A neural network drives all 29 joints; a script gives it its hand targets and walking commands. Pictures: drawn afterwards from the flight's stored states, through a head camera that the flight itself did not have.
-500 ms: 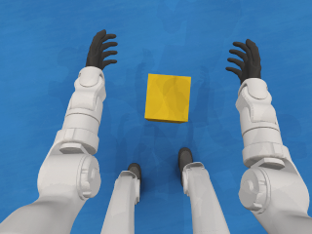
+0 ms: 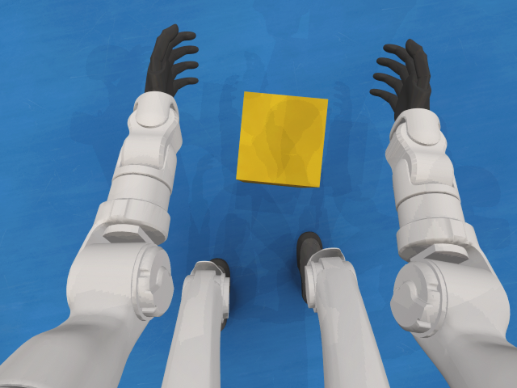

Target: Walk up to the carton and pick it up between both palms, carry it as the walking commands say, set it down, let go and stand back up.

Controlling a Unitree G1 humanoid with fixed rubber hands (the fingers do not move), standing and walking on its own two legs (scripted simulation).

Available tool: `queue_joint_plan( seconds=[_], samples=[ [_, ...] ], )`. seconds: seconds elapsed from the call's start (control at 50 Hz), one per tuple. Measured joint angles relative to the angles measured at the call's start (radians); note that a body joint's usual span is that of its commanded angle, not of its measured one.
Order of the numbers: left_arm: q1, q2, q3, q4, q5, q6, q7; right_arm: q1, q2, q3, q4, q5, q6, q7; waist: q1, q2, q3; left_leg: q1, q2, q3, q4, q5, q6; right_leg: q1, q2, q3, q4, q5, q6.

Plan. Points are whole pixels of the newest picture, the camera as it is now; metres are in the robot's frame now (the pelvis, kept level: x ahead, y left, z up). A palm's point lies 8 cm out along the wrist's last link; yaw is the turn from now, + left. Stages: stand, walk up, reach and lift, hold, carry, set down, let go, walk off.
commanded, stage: reach and lift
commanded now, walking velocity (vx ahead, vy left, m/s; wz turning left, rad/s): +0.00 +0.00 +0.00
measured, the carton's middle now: (278, 148) +0.47 -0.05 -0.46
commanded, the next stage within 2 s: none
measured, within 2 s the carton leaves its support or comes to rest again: neither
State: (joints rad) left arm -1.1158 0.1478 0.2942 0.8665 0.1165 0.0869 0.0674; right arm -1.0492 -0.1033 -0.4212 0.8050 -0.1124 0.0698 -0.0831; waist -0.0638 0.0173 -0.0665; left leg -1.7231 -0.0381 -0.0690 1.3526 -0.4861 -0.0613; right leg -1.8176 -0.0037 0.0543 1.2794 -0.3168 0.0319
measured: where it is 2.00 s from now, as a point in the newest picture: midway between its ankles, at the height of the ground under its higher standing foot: (264, 294)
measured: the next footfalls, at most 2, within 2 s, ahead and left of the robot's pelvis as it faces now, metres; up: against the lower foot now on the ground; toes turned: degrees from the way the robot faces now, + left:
none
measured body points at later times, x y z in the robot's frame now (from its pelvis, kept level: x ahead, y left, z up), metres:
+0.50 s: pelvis -0.03 +0.00 -0.13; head +0.32 -0.01 +0.15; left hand +0.53 +0.12 -0.29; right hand +0.49 -0.22 -0.29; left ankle +0.04 +0.14 -0.56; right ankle +0.10 -0.13 -0.56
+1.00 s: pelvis -0.04 +0.00 -0.21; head +0.34 +0.00 +0.03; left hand +0.52 +0.11 -0.41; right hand +0.48 -0.21 -0.41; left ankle +0.04 +0.14 -0.56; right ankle +0.10 -0.13 -0.56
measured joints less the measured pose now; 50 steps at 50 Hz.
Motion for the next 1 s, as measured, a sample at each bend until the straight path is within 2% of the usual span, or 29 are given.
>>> queue_joint_plan(
  seconds=[0.22, 0.48, 0.82, 1.0],
  samples=[
    [-0.083, 0.046, -0.072, 0.027, -0.084, 0.021, 0.039, -0.079, -0.050, 0.048, 0.034, 0.078, 0.016, -0.024, -0.008, -0.008, 0.040, -0.202, -0.019, -0.004, 0.275, -0.081, -0.009, -0.209, 0.015, 0.014, 0.265, -0.064, 0.011],
    [-0.161, 0.093, -0.137, 0.085, -0.160, 0.013, 0.056, -0.163, -0.093, 0.096, 0.109, 0.147, 0.007, -0.043, -0.017, -0.011, 0.106, -0.364, -0.040, -0.005, 0.509, -0.135, -0.023, -0.382, 0.030, 0.027, 0.495, -0.103, 0.022],
    [-0.299, 0.145, -0.224, 0.213, -0.234, -0.028, 0.053, -0.302, -0.147, 0.178, 0.258, 0.226, -0.044, -0.049, -0.022, -0.003, 0.303, -0.466, -0.062, -0.008, 0.725, -0.162, -0.036, -0.485, 0.042, 0.034, 0.697, -0.114, 0.040],
    [-0.359, 0.151, -0.277, 0.231, -0.248, -0.035, 0.055, -0.349, -0.193, 0.185, 0.327, 0.269, -0.069, -0.036, -0.023, -0.023, 0.401, -0.483, -0.085, -0.026, 0.803, -0.164, -0.043, -0.485, 0.012, 0.014, 0.770, -0.130, 0.037]
  ],
)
